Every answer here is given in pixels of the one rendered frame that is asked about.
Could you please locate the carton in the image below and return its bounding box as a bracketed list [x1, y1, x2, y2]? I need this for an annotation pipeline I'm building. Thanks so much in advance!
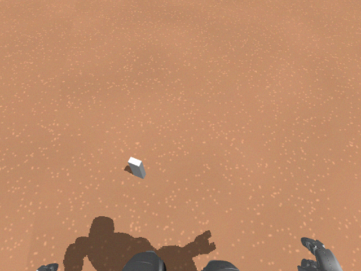
[128, 157, 146, 179]

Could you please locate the right robot hand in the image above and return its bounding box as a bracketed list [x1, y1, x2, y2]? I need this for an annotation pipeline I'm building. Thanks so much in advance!
[297, 237, 343, 271]

